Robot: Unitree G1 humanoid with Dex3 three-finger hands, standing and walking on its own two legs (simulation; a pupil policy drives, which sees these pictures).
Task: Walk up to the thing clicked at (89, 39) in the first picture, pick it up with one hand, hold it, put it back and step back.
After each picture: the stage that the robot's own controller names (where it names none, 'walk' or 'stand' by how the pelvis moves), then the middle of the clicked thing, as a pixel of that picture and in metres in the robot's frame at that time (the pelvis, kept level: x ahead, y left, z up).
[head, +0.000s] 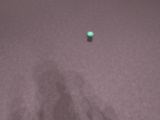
stand; (90, 37) +1.52 -0.17 -0.72
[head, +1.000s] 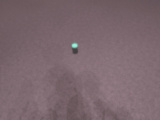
walk; (74, 48) +1.40 +0.12 -0.70
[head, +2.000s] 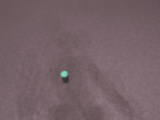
walk; (65, 77) +0.93 +0.23 -0.71
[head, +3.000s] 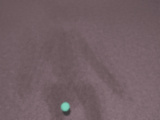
walk; (66, 109) +0.56 +0.17 -0.71
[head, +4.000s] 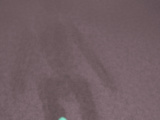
stand; out of the picture +0.42 +0.12 -0.70
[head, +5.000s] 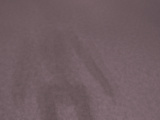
walk; out of the picture +0.38 +0.13 -0.72
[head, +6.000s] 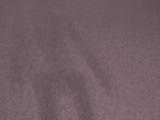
stand; out of the picture +0.36 +0.17 -0.71
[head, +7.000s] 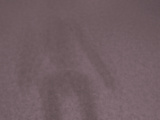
stand; out of the picture +0.35 +0.19 -0.72
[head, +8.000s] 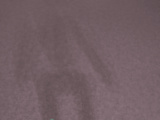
stand; out of the picture +0.39 +0.18 -0.71
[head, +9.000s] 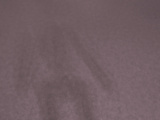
stand; out of the picture +0.36 +0.18 -0.72
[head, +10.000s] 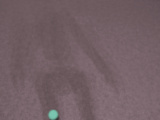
walk; (53, 116) +0.43 +0.18 -0.71
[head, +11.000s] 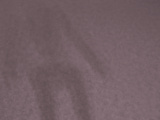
rise first; out of the picture +0.34 +0.17 -0.70
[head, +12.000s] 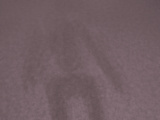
rise first; out of the picture +0.40 +0.17 -0.71
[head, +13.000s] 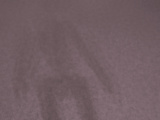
stand; out of the picture +0.38 +0.18 -0.71
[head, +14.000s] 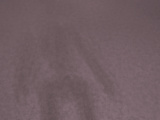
stand; out of the picture +0.36 +0.18 -0.72
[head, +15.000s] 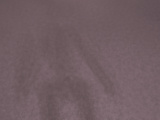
stand; out of the picture +0.36 +0.19 -0.72
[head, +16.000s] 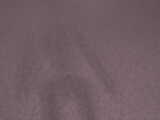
go down; out of the picture +0.35 +0.18 -0.72
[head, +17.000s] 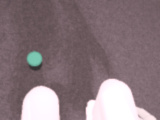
go down; (35, 61) +0.47 +0.14 -0.36
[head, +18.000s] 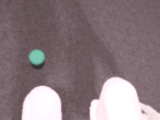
approach; (37, 60) +0.47 +0.13 -0.33
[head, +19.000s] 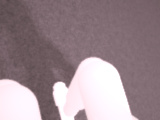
close in; out of the picture +0.48 +0.17 -0.25
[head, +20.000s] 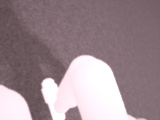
close; out of the picture +0.47 +0.19 -0.25
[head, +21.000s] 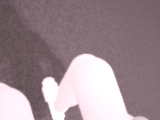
lift; out of the picture +0.46 +0.18 -0.25
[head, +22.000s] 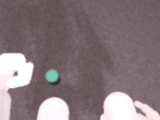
lift; (53, 78) +0.46 +0.11 -0.41
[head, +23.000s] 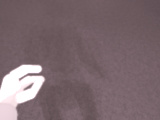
close; out of the picture +0.39 +0.14 -0.67
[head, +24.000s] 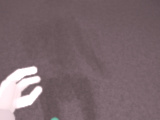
stand; out of the picture +0.39 +0.15 -0.67
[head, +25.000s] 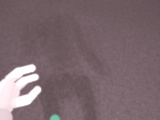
stand; out of the picture +0.39 +0.14 -0.66
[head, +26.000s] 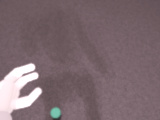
stand; (56, 114) +0.40 +0.14 -0.62
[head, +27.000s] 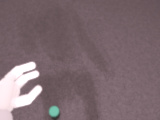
stand; (54, 113) +0.40 +0.14 -0.62
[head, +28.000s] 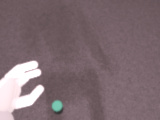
stand; (57, 107) +0.40 +0.14 -0.58
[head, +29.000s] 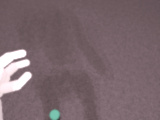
stand; (55, 116) +0.40 +0.14 -0.64
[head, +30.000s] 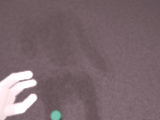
stand; (56, 117) +0.40 +0.14 -0.63
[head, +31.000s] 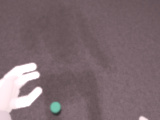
hold; (56, 109) +0.41 +0.14 -0.60
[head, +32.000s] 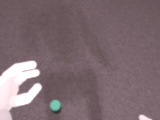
close; (56, 107) +0.41 +0.14 -0.58
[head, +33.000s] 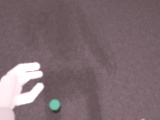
close; (55, 106) +0.40 +0.14 -0.59
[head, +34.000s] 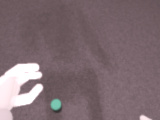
close; (56, 106) +0.41 +0.14 -0.58
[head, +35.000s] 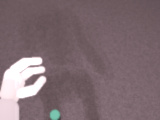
close; (55, 116) +0.39 +0.14 -0.63
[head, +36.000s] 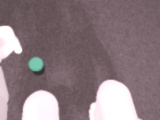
crouch; (37, 66) +0.47 +0.14 -0.36
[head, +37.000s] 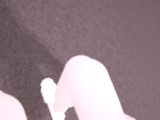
lower; out of the picture +0.47 +0.18 -0.26
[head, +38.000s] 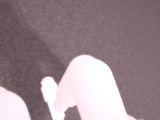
lower; out of the picture +0.46 +0.18 -0.25
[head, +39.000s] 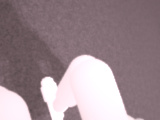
lower; out of the picture +0.46 +0.18 -0.25
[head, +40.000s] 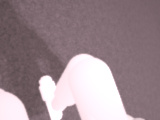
lower; out of the picture +0.46 +0.17 -0.26
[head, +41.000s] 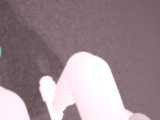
open; out of the picture +0.44 +0.09 -0.28
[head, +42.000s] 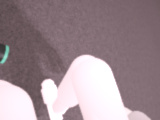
withdraw; out of the picture +0.45 +0.08 -0.29
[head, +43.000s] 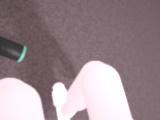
stand; (7, 48) +0.45 +0.08 -0.30
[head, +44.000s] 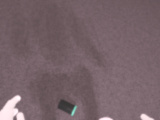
stand; (67, 107) +0.40 +0.03 -0.59
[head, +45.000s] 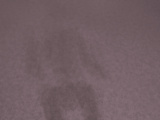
stand; out of the picture +0.38 +0.04 -0.69
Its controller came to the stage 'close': yes
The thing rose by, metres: 0.01
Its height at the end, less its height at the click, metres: -0.02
